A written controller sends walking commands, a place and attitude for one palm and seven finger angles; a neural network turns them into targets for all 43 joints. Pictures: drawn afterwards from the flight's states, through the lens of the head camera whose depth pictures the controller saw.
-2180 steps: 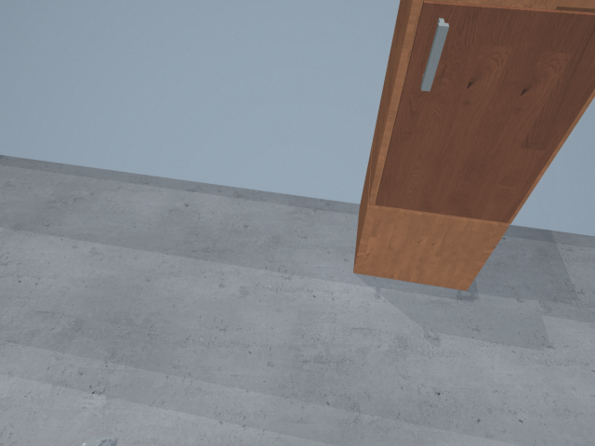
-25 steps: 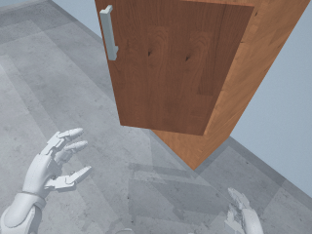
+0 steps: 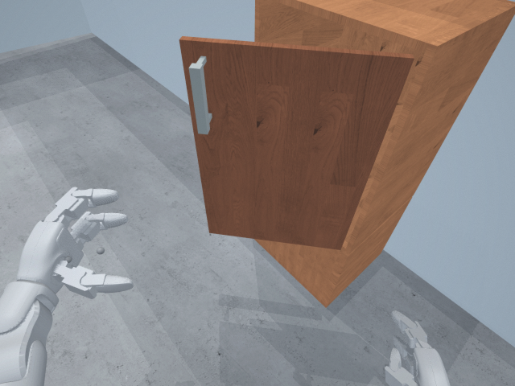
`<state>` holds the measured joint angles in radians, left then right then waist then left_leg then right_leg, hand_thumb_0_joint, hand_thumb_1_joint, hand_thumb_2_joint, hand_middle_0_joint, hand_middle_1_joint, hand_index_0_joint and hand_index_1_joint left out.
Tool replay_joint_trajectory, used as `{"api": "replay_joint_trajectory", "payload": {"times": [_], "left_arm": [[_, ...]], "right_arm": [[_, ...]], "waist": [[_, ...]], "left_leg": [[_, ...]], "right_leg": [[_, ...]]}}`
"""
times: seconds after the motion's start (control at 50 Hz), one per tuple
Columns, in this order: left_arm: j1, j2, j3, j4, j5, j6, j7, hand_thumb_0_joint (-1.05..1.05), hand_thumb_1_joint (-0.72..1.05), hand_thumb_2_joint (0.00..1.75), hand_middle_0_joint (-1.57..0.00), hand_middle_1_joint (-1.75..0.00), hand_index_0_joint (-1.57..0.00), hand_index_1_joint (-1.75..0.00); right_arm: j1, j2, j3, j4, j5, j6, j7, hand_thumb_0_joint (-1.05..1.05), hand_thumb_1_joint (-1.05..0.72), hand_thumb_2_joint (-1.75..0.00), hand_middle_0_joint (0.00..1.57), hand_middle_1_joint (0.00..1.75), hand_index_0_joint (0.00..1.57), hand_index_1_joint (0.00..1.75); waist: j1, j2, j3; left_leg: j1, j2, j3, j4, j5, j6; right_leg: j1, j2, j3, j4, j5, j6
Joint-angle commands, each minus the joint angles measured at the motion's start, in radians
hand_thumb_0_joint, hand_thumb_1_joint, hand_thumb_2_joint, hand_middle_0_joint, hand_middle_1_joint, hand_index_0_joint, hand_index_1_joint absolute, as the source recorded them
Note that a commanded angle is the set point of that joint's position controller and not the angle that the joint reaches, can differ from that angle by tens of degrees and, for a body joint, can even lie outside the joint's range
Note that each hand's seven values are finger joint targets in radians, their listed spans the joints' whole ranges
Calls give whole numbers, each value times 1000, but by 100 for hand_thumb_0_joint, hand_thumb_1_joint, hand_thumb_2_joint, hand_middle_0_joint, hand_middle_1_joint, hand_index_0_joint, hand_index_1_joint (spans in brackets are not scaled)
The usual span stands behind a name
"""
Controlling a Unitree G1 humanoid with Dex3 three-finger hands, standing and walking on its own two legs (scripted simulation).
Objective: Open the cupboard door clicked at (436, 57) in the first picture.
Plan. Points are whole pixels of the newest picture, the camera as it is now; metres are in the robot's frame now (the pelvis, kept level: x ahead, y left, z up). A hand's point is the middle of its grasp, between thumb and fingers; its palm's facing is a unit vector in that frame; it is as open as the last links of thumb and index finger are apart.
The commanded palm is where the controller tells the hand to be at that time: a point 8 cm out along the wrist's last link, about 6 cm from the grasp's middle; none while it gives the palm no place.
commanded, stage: raise the hand with hooked fingers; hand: left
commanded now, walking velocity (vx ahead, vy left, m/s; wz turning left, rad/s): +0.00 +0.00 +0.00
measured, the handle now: (203, 96) +0.59 +0.17 +0.16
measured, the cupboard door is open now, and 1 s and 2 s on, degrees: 40 40 40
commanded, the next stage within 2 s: move the hooked fingers beside the handle in 0.94 s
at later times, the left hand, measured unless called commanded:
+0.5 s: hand (80, 181) +0.31 +0.27 +0.19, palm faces +0.04 -1.00 -0.09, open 14.0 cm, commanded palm +0.27 +0.31 +0.19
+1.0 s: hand (92, 189) +0.30 +0.25 +0.18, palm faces +0.04 -1.00 -0.06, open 14.0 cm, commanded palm +0.27 +0.29 +0.19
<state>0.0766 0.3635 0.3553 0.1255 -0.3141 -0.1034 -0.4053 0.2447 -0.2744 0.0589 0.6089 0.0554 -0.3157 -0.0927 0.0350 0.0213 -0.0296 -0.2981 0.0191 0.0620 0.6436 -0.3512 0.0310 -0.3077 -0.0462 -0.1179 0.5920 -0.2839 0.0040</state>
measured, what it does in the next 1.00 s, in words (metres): stands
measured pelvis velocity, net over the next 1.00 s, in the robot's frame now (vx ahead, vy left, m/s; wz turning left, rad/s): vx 0.01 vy -0.02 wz -0.01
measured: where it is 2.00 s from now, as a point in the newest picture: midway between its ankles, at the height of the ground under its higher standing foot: outside the picture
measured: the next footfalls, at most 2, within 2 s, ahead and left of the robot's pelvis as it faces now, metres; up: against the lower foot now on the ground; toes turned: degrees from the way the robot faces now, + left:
none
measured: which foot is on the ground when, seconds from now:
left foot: down 0.00-1.00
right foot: down 0.00-1.00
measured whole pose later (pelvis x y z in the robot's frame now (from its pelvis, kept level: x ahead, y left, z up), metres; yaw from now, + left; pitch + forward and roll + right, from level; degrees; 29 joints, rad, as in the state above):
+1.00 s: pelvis +0.01 -0.02 +0.01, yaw -1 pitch -2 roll +0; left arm -0.20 0.47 0.47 0.30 -0.31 0.09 -0.49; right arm 0.23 -0.28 0.08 0.61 0.08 -0.22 -0.10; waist 0.04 0.05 -0.02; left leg -0.16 0.03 0.06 0.47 -0.27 0.00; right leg -0.19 -0.02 -0.12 0.46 -0.23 -0.03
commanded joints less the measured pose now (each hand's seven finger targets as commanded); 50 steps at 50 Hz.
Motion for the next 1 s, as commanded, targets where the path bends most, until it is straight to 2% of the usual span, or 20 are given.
{"api": "replay_joint_trajectory", "payload": {"times": [0.0,0.04,0.1,0.16,0.18,0.2,0.28,0.34,0.38,0.42,0.48,0.54,0.58,0.66,0.68,0.74,0.76,0.82,0.86,0.98], "left_arm": [[-287,237,95,-204,-24,-13,-19,0,-48,31,-30,-118,-30,-118],[-320,250,106,-180,-26,7,-28,0,-50,30,-30,-120,-30,-120],[-369,278,128,-162,-28,33,-41,0,-50,30,-30,-120,-30,-120],[-420,301,142,-153,-29,49,-51,0,-50,30,-30,-120,-30,-120],[-437,326,157,-152,-29,54,-56,0,-50,30,-30,-120,-30,-120],[-468,333,158,-156,-28,59,-61,0,-50,30,-30,-120,-30,-120],[-518,363,168,-94,-26,86,-75,0,-50,30,-30,-120,-30,-120],[-571,391,184,-79,-22,106,-83,0,-50,30,-30,-120,-30,-120],[-589,427,205,-65,-22,119,-90,0,-50,30,-30,-120,-30,-120],[-607,446,226,-39,-26,128,-98,0,-50,30,-30,-120,-30,-120],[-541,384,181,26,-36,149,-123,0,-50,30,-30,-120,-30,-120],[-529,389,187,29,-37,164,-130,0,-50,30,-30,-120,-30,-120],[-548,424,215,-31,-37,152,-116,0,-50,30,-30,-120,-30,-120],[-576,441,251,-93,-35,120,-84,0,-50,30,-30,-120,-30,-120],[-577,454,255,-101,-36,119,-82,0,-50,30,-30,-120,-30,-120],[-590,417,225,-68,-25,117,-76,0,-50,30,-30,-120,-30,-120],[-583,408,220,-45,-26,120,-76,0,-50,30,-30,-120,-30,-120],[-595,401,200,-37,-24,131,-87,0,-50,30,-30,-120,-30,-120],[-609,398,192,-46,-20,132,-86,0,-50,30,-30,-120,-30,-120],[-584,418,215,-48,-32,125,-87,0,-50,30,-30,-120,-30,-120]], "right_arm": [[-76,-124,-38,-143,3,-45,-17,0,-90,-90,20,30,20,30],[-79,-123,-34,-140,4,-36,-19,0,-90,-90,20,30,20,30],[-90,-122,-27,-138,5,-24,-18,0,-90,-90,20,30,20,30],[-96,-119,-26,-139,8,-16,-21,0,-90,-90,20,30,20,30],[-101,-121,-21,-141,4,-13,-20,0,-90,-90,20,30,20,30],[-105,-118,-20,-142,7,-10,-20,0,-90,-90,20,30,20,30],[-104,-121,-17,-139,11,2,-24,0,-90,-90,20,30,20,30],[-110,-123,-20,-141,16,7,-25,0,-90,-90,20,30,20,30],[-113,-123,-15,-145,15,12,-21,0,-90,-90,20,30,20,30],[-109,-126,-20,-145,17,16,-19,0,-90,-90,20,30,20,30],[-105,-130,-23,-152,21,24,-8,0,-90,-90,20,30,20,30],[-109,-139,-32,-157,25,34,-2,0,-90,-90,20,30,20,30],[-118,-134,-33,-172,23,35,1,0,-90,-90,20,30,20,30],[-118,-126,-35,-172,19,30,-5,0,-90,-90,20,30,20,30],[-119,-123,-32,-171,17,32,-5,0,-90,-90,20,30,20,30],[-116,-123,-33,-158,21,31,-12,0,-90,-90,20,30,20,30],[-113,-123,-34,-155,22,30,-15,0,-90,-90,20,30,20,30],[-119,-125,-34,-155,25,34,-18,0,-90,-90,20,30,20,30],[-122,-125,-31,-157,26,32,-22,0,-90,-90,20,30,20,30],[-126,-124,-27,-158,22,31,-19,0,-90,-90,20,30,20,30]], "waist": [[0,97,-118],[-1,66,-119],[2,92,-122],[-3,60,-143],[10,96,-144],[4,107,-155],[5,53,-131],[2,75,-164],[15,93,-167],[12,51,-185],[17,27,-154],[13,14,-163],[24,23,-178],[22,56,-232],[26,62,-210],[9,79,-172],[6,55,-156],[2,49,-159],[2,79,-158],[11,41,-163]], "left_leg": [[87,-4,-105,-180,244,-22],[97,-4,-105,-189,244,-20],[116,-7,-100,-200,269,-20],[141,-6,-100,-207,288,-17],[146,-11,-99,-209,301,-18],[157,-12,-95,-213,312,-18],[156,-14,-99,-231,288,-14],[177,-17,-94,-237,302,-11],[182,-22,-93,-239,319,-11],[186,-22,-85,-236,345,-4],[165,-24,-78,-232,354,-6],[151,-25,-62,-218,332,-2],[158,-27,-62,-215,337,-1],[187,-27,-55,-217,355,3],[181,-28,-53,-215,356,4],[181,-26,-47,-226,323,4],[174,-25,-48,-226,314,5],[166,-24,-45,-224,276,5],[176,-25,-51,-228,275,3],[167,-24,-58,-229,269,2]], "right_leg": [[80,58,35,-93,169,-35],[89,59,34,-108,177,-33],[111,59,37,-125,204,-36],[124,58,36,-138,222,-33],[144,60,42,-144,236,-39],[148,57,41,-148,248,-38],[152,60,40,-171,228,-37],[163,53,43,-178,244,-36],[182,53,47,-183,263,-41],[194,49,48,-183,304,-36],[190,47,49,-175,330,-37],[173,40,60,-171,326,-29],[191,40,67,-171,325,-30],[211,38,68,-168,346,-27],[220,38,77,-171,353,-28],[185,38,73,-183,321,-27],[180,37,74,-185,316,-24],[177,32,90,-193,277,-19],[167,35,76,-191,263,-25],[184,37,79,-194,245,-25]]}}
